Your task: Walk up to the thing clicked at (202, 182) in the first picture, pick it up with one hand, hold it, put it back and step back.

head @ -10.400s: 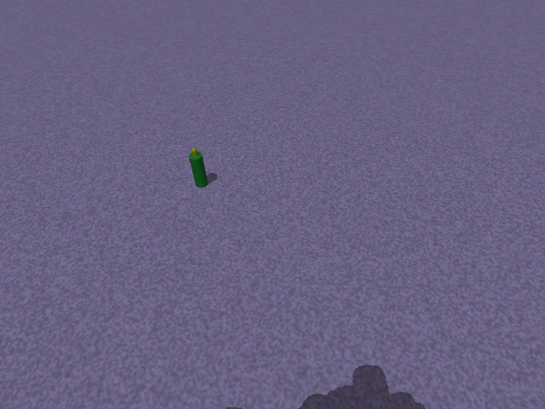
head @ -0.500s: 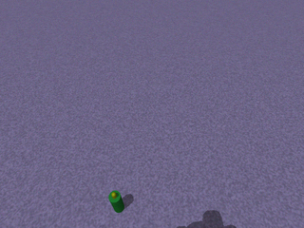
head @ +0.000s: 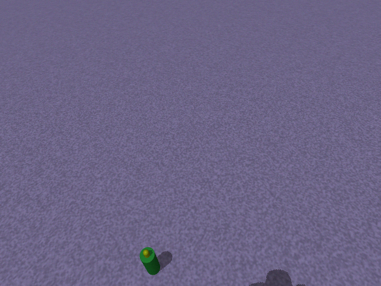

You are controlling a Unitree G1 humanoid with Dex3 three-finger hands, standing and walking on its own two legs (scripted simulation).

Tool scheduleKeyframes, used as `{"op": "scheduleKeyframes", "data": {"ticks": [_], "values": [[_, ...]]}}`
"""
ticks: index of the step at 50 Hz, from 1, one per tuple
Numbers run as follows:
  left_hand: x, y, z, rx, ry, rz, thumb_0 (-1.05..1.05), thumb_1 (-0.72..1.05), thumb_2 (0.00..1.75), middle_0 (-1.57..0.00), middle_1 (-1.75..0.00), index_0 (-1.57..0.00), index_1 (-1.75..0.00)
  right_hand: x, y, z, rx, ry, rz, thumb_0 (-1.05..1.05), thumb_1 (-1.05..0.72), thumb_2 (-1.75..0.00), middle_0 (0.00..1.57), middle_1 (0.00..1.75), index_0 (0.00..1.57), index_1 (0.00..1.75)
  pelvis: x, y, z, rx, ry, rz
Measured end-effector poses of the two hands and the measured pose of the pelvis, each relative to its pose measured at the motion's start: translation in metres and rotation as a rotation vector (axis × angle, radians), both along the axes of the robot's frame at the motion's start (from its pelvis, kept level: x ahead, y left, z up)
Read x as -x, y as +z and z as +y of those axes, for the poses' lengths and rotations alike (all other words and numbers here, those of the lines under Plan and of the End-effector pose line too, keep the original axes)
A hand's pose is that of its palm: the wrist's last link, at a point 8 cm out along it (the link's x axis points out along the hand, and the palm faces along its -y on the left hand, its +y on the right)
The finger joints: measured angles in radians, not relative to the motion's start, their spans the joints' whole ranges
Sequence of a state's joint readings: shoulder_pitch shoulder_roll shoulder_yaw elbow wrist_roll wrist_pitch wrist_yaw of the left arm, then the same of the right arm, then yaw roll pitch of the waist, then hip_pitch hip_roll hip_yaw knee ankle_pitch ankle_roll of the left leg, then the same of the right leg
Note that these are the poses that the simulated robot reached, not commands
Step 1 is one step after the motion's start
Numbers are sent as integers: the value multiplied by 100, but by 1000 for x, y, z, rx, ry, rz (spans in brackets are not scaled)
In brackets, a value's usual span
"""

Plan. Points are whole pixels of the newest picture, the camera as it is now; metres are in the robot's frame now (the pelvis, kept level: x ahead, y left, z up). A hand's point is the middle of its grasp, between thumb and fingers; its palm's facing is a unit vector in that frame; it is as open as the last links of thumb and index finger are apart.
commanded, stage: stand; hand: left
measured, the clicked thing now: (149, 260) +0.39 +0.22 -0.66
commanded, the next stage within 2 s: go down in 1.76 s
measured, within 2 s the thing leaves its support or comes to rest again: neither
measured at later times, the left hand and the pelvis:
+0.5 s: hand out of the picture +0.08 +0.25 -0.15, palm faces -0.03 -0.94 -0.35, open 7.4 cm; pelvis +0.00 -0.01 +0.00, yaw +0 degrees
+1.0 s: hand out of the picture +0.08 +0.25 -0.15, palm faces -0.02 -0.94 -0.35, open 7.4 cm; pelvis +0.00 -0.01 +0.00, yaw +0 degrees
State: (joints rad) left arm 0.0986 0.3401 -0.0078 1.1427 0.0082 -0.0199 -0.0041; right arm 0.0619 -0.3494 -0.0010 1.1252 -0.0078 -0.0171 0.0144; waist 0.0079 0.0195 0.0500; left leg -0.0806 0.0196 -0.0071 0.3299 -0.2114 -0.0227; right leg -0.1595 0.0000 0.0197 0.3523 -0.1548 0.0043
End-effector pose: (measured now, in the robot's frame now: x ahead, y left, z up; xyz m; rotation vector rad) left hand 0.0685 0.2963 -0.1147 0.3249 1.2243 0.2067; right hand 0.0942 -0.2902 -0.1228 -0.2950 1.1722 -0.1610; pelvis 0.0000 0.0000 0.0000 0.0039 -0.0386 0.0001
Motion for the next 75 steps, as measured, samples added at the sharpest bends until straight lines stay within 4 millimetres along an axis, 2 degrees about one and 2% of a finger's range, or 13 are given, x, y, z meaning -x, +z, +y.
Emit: {"op": "scheduleKeyframes", "data": {"ticks": [5, 10, 20, 26, 33, 47, 62, 75], "values": [[-13, 2, -5, 3, -8, -29, 0, 90, 89, -21, -30, -21, -30, 2, 2, -7, 11, -5, 5, 1, -91, -90, 21, 30, 20, 30, -1, 0, -4, 1, 1, -1], [-19, 2, -7, 6, -14, -37, 0, 90, 89, -21, -30, -21, -30, 11, 2, -13, 21, -17, 25, 1, -91, -90, 21, 30, 20, 30, -1, 1, -6, 2, 0, -3], [-11, 0, -8, 6, -11, -7, 0, 90, 89, -21, -30, -21, -30, 34, -1, -16, 24, -32, 77, 1, -91, -90, 21, 30, 20, 30, 2, 1, -8, 2, -3, 1], [-4, -1, -7, 5, -3, 15, 0, 90, 89, -21, -30, -21, -30, 41, -4, -14, 16, -33, 102, 1, -91, -90, 21, 30, 20, 30, 1, 1, -8, 1, -3, 4], [0, -2, -6, 4, 5, 27, 1, 90, 89, -21, -30, -21, -30, 39, -4, -12, 12, -28, 101, 1, -91, -90, 21, 30, 20, 30, -1, 1, -8, 2, -2, 6], [-6, -1, -4, 7, 4, 4, 0, 90, 89, -21, -30, -21, -30, 23, 0, -10, 22, -10, 59, 1, -91, -90, 21, 30, 20, 30, -2, 1, -6, 2, 0, 3], [-2, -2, -1, 5, 7, 26, 0, 90, 89, -21, -30, -21, -30, 24, -1, -9, 23, -12, 81, 1, -91, -90, 21, 30, 20, 30, -6, 1, -3, 3, 2, 9], [-7, -2, 1, 6, 7, 10, 0, 90, 89, -21, -30, -21, -30, 19, 1, -5, 25, -7, 64, 1, -91, -90, 21, 30, 20, 30, -7, 1, -1, 3, 2, 2]]}}
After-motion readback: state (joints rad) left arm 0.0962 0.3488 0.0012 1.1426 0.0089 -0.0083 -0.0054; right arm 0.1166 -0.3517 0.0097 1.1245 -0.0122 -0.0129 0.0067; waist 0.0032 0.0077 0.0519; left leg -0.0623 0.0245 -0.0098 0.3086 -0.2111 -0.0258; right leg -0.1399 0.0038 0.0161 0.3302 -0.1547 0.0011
